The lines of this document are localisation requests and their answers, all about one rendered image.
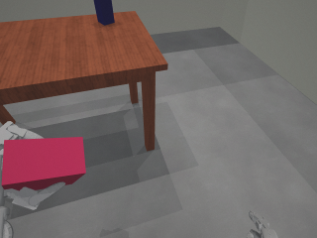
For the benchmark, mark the right robot hand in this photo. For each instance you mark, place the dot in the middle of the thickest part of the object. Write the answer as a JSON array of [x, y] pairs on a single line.
[[262, 225]]

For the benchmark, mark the table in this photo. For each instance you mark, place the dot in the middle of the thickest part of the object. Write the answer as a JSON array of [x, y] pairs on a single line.
[[49, 57]]

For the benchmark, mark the sponge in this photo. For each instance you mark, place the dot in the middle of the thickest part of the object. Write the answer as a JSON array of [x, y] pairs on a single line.
[[39, 163]]

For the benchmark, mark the left robot hand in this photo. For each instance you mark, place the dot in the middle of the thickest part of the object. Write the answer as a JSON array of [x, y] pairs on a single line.
[[26, 197]]

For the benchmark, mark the left robot forearm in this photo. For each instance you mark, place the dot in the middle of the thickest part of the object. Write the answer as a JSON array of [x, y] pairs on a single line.
[[6, 229]]

